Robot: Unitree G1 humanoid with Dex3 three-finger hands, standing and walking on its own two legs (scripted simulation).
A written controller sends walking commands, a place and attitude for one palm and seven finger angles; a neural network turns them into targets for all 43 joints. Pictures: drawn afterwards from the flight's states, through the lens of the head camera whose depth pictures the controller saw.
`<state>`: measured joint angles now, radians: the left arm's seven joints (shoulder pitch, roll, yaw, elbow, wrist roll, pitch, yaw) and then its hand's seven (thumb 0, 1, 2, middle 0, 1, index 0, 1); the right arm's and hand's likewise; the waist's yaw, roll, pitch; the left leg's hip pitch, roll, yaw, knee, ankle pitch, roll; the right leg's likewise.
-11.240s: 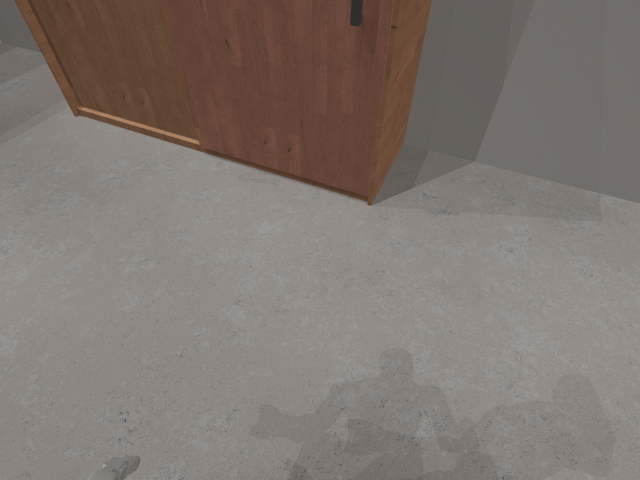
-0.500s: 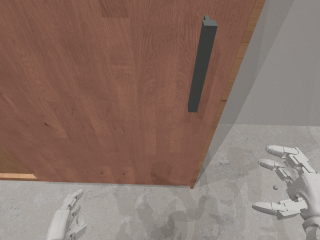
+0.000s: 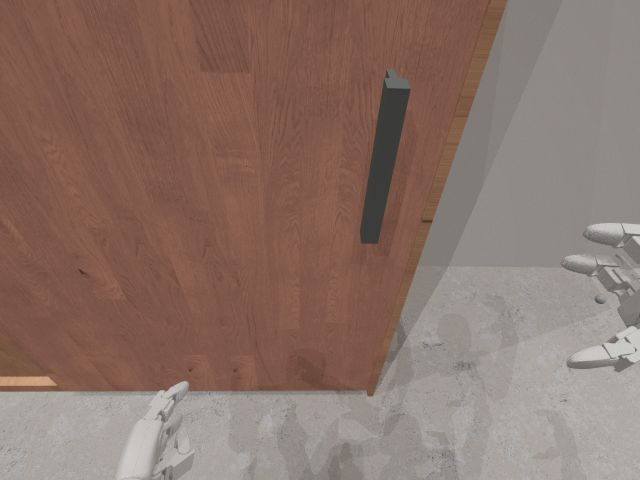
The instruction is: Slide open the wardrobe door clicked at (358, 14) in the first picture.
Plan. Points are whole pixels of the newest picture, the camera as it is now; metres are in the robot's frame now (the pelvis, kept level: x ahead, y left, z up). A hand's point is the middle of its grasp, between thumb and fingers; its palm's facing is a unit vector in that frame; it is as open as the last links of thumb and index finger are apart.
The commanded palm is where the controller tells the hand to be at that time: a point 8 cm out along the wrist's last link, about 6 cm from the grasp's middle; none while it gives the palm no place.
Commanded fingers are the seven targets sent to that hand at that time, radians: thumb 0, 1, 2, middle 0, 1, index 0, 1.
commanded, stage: raise the hand with hooked fingers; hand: right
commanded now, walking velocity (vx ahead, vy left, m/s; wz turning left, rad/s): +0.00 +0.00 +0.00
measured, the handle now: (378, 164) +0.51 -0.08 +0.15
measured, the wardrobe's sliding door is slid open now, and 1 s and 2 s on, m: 0.00 0.00 0.00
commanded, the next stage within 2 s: move the hooked fingers beside the handle in 0.48 s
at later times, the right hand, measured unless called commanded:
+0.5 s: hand (568, 306) +0.27 -0.26 +0.14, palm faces +0.05 +1.00 -0.07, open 14.0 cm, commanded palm +0.24 -0.31 +0.15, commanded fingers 0.00 0.50 -0.30 0.30 1.20 0.30 1.20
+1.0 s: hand (519, 263) +0.33 -0.22 +0.14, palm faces +0.02 +1.00 -0.03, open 14.0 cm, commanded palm +0.30 -0.27 +0.14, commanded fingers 0.00 0.50 -0.30 0.30 1.20 0.30 1.20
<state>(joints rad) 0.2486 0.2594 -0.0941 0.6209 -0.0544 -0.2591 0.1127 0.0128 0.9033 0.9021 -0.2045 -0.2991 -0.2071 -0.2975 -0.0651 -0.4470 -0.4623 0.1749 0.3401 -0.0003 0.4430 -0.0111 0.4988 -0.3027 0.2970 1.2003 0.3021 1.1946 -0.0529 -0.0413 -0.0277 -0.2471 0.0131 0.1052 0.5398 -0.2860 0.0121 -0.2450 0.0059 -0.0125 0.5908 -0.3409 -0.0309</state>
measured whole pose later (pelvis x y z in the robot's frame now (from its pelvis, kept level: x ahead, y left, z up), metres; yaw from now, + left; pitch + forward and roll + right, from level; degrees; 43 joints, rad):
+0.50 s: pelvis +0.00 +0.01 +0.00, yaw +1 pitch -1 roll +1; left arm 0.24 0.28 -0.07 0.61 -0.06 -0.25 0.12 0.01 0.90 0.90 -0.20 -0.30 -0.21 -0.30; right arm -0.06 -0.43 -0.44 0.22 0.32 0.05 0.45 -0.01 0.50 -0.30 0.29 1.20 0.30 1.20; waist -0.04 -0.05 -0.02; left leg -0.25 0.00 0.10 0.53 -0.27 0.03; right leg -0.23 0.00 -0.02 0.56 -0.32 -0.02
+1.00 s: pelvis +0.00 +0.02 +0.00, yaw +1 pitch +1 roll +0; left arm 0.25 0.27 -0.07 0.63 -0.06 -0.23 0.11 0.01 0.90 0.90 -0.20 -0.30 -0.21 -0.30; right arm -0.21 -0.39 -0.39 0.33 0.29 0.02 0.38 -0.01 0.50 -0.30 0.30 1.20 0.30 1.20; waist -0.01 -0.04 -0.03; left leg -0.28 0.00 0.08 0.54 -0.28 0.03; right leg -0.25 -0.01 -0.03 0.55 -0.32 -0.01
